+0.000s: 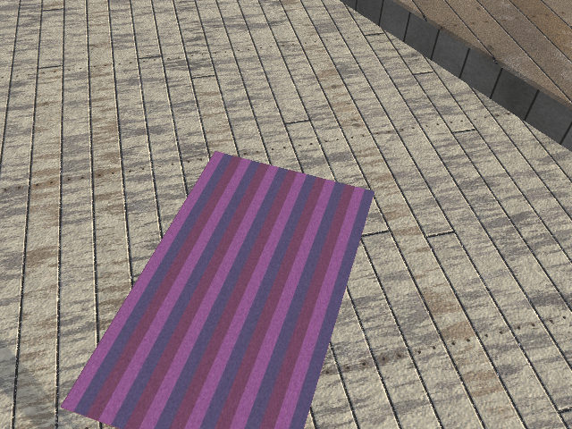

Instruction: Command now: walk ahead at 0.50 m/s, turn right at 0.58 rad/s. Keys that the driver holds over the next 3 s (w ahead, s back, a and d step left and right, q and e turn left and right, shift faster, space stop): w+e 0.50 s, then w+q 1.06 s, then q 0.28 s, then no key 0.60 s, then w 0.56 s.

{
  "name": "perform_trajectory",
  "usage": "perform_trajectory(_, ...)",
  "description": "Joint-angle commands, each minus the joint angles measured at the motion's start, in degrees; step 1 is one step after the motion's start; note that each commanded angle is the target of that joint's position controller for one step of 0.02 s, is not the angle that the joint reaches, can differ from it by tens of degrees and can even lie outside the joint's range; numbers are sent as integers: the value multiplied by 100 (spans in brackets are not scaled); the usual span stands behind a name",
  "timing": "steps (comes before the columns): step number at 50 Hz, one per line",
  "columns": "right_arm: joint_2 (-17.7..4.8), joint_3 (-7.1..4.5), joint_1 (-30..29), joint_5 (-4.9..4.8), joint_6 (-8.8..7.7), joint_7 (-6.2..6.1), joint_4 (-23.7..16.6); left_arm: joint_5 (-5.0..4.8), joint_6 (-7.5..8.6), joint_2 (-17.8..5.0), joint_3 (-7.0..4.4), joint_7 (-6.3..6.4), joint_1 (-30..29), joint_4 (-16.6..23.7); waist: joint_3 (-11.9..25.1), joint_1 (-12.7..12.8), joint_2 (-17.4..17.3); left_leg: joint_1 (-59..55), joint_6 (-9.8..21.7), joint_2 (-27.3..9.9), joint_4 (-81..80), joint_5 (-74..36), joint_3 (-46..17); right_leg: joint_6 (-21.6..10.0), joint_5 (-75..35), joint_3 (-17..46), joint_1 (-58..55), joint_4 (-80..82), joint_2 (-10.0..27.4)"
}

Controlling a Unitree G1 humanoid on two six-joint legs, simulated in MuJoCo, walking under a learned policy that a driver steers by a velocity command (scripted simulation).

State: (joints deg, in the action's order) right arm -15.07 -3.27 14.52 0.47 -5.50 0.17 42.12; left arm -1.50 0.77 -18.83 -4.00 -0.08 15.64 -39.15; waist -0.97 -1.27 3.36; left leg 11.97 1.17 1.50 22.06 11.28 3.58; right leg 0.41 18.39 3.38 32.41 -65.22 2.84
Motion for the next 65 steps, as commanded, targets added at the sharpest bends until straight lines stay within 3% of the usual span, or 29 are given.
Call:
perform_trajectory(1, -823, -223, -123, -14, -112, -15, -201, 29, 28, -163, -39, -29, -206, 553, -91, 17, -846, -551, 1029, -1661, -1313, -903, -1174, 104, -470, 226, 951, 383, 395)
perform_trajectory(6, -1045, -268, -43, -43, -42, -45, 13, 30, 113, -30, 31, -180, -899, 696, -174, -203, -646, -776, 821, -1497, -1310, -1524, -128, 21, -1874, -106, 669, 1950, 305)
perform_trajectory(11, -1291, -340, 284, -177, 97, -51, 258, 9, 119, -83, 17, -333, -1529, 1002, -354, -309, -677, -1467, 619, -1723, -1008, -2256, 309, -299, -1532, -495, 476, 2821, 109)
perform_trajectory(13, -1473, -396, 267, -226, 169, -86, 266, 51, 83, -283, -91, -344, -1275, 1020, -72, -49, -859, -1691, 497, -1724, -252, -4175, 542, -543, -917, -819, -157, 2917, -252)
perform_trajectory(15, -1457, -375, 190, -250, 236, -134, 228, 37, 25, -755, -379, -262, 224, 656, 744, 817, -742, -1090, 239, -1463, 1778, -4911, 846, -933, -1136, -956, -2291, 3364, -712)
perform_trajectory(16, -1093, -231, 367, -49, 201, -139, 115, -1, -46, -1227, -540, -131, 1059, 479, 1287, 1056, 74, 475, -13, -1190, 3611, -2429, 845, -1305, -1254, 441, -4087, 3383, 160)
perform_trajectory(17, -510, -14, 664, 39, 43, -74, -270, -42, 24, -1699, -550, -131, 633, 665, 1959, 386, 1400, 2796, -317, 109, 5615, 2147, 90, -2497, 72, 4003, -5577, 4340, 1544)
perform_trajectory(18, -1093, -124, 143, -135, -155, 20, -288, 3, 107, -1164, -401, -175, 767, 747, 2215, 842, 558, 3363, -201, -164, 5943, 2023, -991, -2342, 561, 4264, -5593, 4819, 1610)
perform_trajectory(19, -1162, -133, -295, -302, -242, 64, -440, 52, 183, -898, -313, -178, 650, 662, 1396, 822, 343, 3609, -88, -379, 5723, 1563, -898, -2078, 219, 3412, -4967, 4826, 1411)
perform_trajectory(20, -1047, -98, -428, -153, -283, 23, -400, 46, 249, -792, -264, -197, 457, 619, 761, 591, -258, 3218, -46, -621, 5110, 1213, -877, -1794, -1337, 2538, -3959, 4686, 1069)
perform_trajectory(21, -1014, -130, -404, -4, -248, -29, -358, 68, 240, -591, -204, -179, 45, 646, 622, 301, -379, 2956, -67, -773, 4602, 894, -847, -1646, -1436, 2122, -3453, 4832, 859)
perform_trajectory(22, -1060, -144, -242, -17, -191, -22, -353, 149, 252, -637, -200, -152, -182, 756, 565, 93, -23, 2575, -140, -830, 4455, 742, -915, -1768, -1752, 2162, -2908, 4979, 843)
perform_trajectory(25, -904, -117, -205, 37, -23, -19, -296, 101, 288, -614, -195, -68, -269, 686, 358, -24, -164, 2254, -411, -785, 3761, 535, -767, -1799, -2144, 1682, -2132, 5199, 629)
perform_trajectory(30, -493, 81, -1051, -21, -24, 85, -375, 114, 320, -628, -151, 26, 117, 322, 96, 427, 20, 1907, -474, -669, 1751, -1624, -515, -1360, -2017, 705, -1895, 5323, 346)
perform_trajectory(33, -603, 74, -1461, -133, -43, 146, -495, 100, 359, -723, -151, -14, 403, 85, -106, 640, 50, 1976, -287, -603, 1254, -1967, -519, -1317, -1544, 774, -2282, 5405, 626)
perform_trajectory(36, -684, 55, -1708, -152, -52, 232, -663, 101, 329, -767, -174, -18, 592, -148, -306, 692, 18, 2515, -7, -560, 980, -1389, -559, -1241, -1872, 784, -3137, 5219, 976)
perform_trajectory(39, -780, 12, -1370, -162, -42, 304, -668, 98, 257, -852, -213, 31, 458, -242, -142, 442, 111, 2168, 277, -364, 874, -630, -448, -1041, -3247, 535, -3604, 4738, 1085)
perform_trajectory(41, -1070, -183, -245, -109, -15, 265, -372, 134, 187, -800, -177, 84, 305, -176, 672, -154, -13, 417, 554, 84, 711, -765, -81, -747, -5099, -13, -3383, 3230, 651)
perform_trajectory(42, -1434, -293, 607, -101, 9, 225, -268, 241, 190, -637, -88, 144, 373, -33, 1338, -457, -507, -1156, 918, -689, 801, -1131, -1246, -503, -3946, -258, -2316, 1648, 399)
perform_trajectory(43, -1872, -400, 927, -140, 22, 248, -206, 266, 314, -112, 76, 70, 1051, 88, 1921, -129, -1952, -3101, 1979, -1925, 249, 9, -4126, 11, 192, -356, 82, -462, -720)
perform_trajectory(44, -1307, -268, 1067, -234, 40, 254, -204, 174, 449, -445, 50, 13, 698, 58, 2000, -412, -1491, -3395, 1870, -1964, -401, 1124, -4943, -44, 1229, 396, 872, -929, -615)
perform_trajectory(45, -1125, -210, 727, -182, 59, 215, -288, -3, 548, -694, -16, -46, 91, 238, 1182, -463, -1121, -2771, 1623, -1836, -520, 1116, -4213, -119, 780, 422, 1248, -957, -329)
perform_trajectory(46, -1075, -189, 441, -115, 90, 194, -374, 45, 608, -634, 8, -37, -304, 319, 696, -380, -487, -2017, 1449, -1599, -593, 619, -3621, -169, 403, 307, 1135, -636, -122)
perform_trajectory(47, -1063, -182, 243, -89, 106, 174, -421, 155, 643, -601, -3, -21, -418, 390, 392, -210, -402, -1411, 1487, -1476, -659, -55, -3313, -120, 167, 260, 1007, -221, 3)
perform_trajectory(48, -985, -149, 155, -54, 97, 152, -476, 236, 637, -599, -29, -7, -365, 401, 355, -49, -495, -1080, 1464, -1285, -705, -832, -2997, -71, 23, 274, 660, 96, 119)
perform_trajectory(51, -1015, -167, 53, -83, 121, 77, -503, 250, 517, -420, -1, 19, -180, 365, 272, 160, -741, -418, 1574, -1116, -917, -1373, -2616, 175, -78, 136, 382, 754, 137)
perform_trajectory(57, -1167, -235, 501, -179, 222, -102, -267, 224, 534, -121, 108, -1, -1355, 578, 96, -216, -760, 188, 1109, -589, -835, -1374, -1998, 405, -2095, 0, -193, 2950, -241)
perform_trajectory(62, -1100, -241, 837, -223, 338, -158, -112, 124, 642, -301, 32, -101, -1868, 690, 62, -304, -879, -424, 964, -802, -346, -917, -2687, 235, -2031, 213, -508, 3791, -430)
perform_trajectory(65, -1039, -250, 622, -195, 387, -159, -170, 117, 708, -543, -113, -70, -1168, 511, 283, 144, -1057, -546, 762, -749, 351, -1535, -2871, -105, -1643, 112, -1534, 4192, -398)
